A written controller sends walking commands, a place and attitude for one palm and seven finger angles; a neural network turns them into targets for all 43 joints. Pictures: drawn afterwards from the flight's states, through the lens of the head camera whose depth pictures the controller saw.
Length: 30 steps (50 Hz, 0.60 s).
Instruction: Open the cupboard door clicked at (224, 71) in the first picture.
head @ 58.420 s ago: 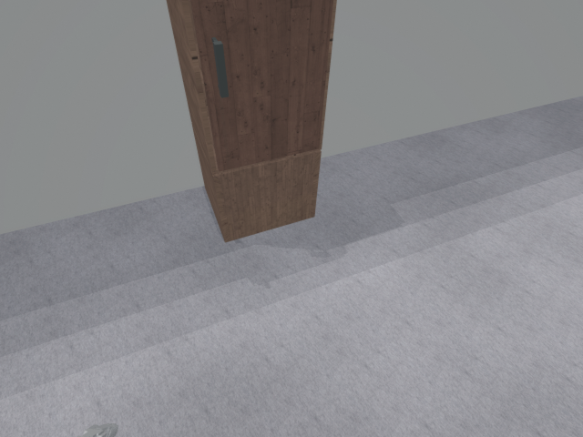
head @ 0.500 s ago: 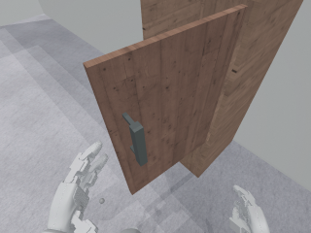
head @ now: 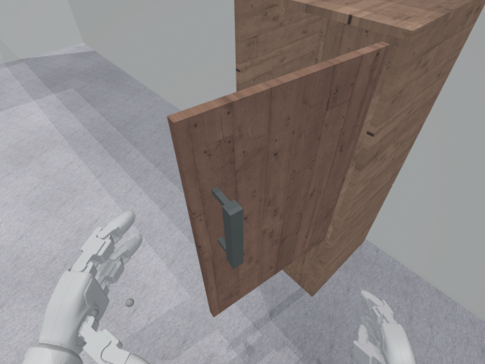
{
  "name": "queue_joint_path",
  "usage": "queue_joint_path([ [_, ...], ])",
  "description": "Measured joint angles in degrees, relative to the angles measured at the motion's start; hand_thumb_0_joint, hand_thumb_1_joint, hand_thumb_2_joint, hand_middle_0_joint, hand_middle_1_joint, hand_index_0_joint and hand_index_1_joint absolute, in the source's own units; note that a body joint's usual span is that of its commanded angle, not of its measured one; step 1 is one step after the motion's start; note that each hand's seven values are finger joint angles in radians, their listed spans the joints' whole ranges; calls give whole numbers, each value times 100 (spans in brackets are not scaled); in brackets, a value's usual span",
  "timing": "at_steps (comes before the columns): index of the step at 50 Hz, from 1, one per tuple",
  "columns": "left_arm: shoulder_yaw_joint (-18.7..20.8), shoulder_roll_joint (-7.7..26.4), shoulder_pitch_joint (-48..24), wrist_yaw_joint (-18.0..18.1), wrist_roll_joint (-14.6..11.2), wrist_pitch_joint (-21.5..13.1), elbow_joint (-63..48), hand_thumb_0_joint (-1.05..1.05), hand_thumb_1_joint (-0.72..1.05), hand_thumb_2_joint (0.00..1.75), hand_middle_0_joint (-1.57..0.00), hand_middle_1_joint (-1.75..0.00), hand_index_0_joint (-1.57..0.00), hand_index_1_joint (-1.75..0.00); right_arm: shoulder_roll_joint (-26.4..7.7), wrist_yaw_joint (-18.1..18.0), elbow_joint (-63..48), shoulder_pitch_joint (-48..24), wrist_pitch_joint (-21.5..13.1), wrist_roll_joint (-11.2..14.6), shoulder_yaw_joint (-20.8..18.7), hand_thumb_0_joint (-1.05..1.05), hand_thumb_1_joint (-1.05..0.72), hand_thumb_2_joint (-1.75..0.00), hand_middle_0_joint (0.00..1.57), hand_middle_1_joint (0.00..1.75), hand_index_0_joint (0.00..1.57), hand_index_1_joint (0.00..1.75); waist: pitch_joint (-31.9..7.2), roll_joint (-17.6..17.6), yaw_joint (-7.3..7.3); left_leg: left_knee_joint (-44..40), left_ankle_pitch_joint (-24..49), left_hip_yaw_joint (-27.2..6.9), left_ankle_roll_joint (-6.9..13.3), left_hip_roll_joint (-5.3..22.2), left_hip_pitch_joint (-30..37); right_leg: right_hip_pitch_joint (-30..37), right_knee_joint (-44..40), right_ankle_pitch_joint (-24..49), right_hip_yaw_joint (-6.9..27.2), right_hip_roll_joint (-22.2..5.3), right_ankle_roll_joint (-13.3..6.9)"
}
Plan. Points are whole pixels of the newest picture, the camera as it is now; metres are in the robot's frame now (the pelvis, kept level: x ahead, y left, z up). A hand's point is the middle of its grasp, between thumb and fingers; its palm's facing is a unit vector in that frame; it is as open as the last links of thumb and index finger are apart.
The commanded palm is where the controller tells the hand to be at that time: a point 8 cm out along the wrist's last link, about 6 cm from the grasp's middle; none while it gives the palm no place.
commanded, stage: draw the hand back to the body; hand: left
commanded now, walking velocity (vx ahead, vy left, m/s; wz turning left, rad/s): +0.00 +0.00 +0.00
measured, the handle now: (227, 228) +0.32 +0.06 +0.08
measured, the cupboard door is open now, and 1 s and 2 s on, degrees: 83 83 83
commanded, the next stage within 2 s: step back with the hand held close in 1.08 s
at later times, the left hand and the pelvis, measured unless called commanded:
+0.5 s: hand (65, 241) +0.21 +0.24 +0.18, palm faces +0.35 -0.85 -0.39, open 11.5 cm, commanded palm +0.17 +0.29 +0.19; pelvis +0.03 +0.01 +0.04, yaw -2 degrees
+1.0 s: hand (57, 224) +0.23 +0.25 +0.19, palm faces +0.42 -0.82 -0.39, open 7.5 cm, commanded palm +0.18 +0.29 +0.21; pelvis +0.03 +0.00 +0.05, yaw -2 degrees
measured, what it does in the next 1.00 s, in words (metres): stands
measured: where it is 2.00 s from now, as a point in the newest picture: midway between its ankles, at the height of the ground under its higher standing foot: outside the picture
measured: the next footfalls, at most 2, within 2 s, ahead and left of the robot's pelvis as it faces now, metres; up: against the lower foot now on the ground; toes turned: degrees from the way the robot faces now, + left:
none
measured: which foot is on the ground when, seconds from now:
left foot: down 0.00-1.00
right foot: down 0.00-1.00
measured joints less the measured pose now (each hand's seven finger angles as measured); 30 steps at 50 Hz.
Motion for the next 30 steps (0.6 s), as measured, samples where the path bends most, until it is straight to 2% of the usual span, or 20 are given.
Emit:
queue_joint_path([
  [1, 77, 24, -33, -9, -32, 24, -3, -1, -47, 31, -16, -30, -15, -30, -4, -7, 25, -3, -25, 4, 11, 1, -90, -90, 20, 30, 20, 30, 11, -5, 10, -32, 13, -9, 0, 1, 40, 50, -47, 18, -9, 3, 1],
  [3, 102, 179, -88, 406, 348, 138, -116, -1, -44, 33, -16, -30, -16, -30, 11, -93, 65, 11, -17, -44, 23, 1, -90, -90, 20, 30, 20, 30, 41, -27, 91, -155, 48, 15, -1, 18, 184, 188, -189, 76, 15, 24, 3],
  [6, 124, 208, -7, 1051, 753, 261, -294, -1, -37, 35, -16, -30, -16, -30, 40, -161, 121, -2, 21, -109, 42, 1, -90, -90, 20, 30, 20, 30, 103, -22, 98, -429, 148, 47, 8, 23, 439, 446, -500, 210, 43, 38, 21],
  [11, 91, 161, 30, 1564, 1089, 339, -267, -1, -23, 42, -17, -30, -16, -30, 54, -201, 280, -46, 79, -184, 58, 1, -90, -90, 20, 30, 20, 30, 274, -12, 109, -896, 325, 123, 52, -15, 860, 850, -976, 416, 110, 14, 64],
  [19, 413, 372, -178, 1828, 1224, 344, -101, 0, 4, 53, -18, -31, -18, -30, 57, -189, 631, -130, 62, -246, 76, 1, -90, -90, 20, 30, 20, 30, 494, -51, 139, -1586, 553, 232, 95, -104, 1510, 1445, -1604, 639, 204, -57, 119],
  [30, 1033, 498, -520, 1835, 1167, 269, 97, 1, 42, 69, -20, -31, -19, -30, 52, -67, 881, -361, 170, -285, -12, 1, -90, -90, 20, 30, 20, 30, 602, -74, 196, -2295, 769, 341, 91, -134, 2129, 1991, -2245, 856, 305, -66, 131],
])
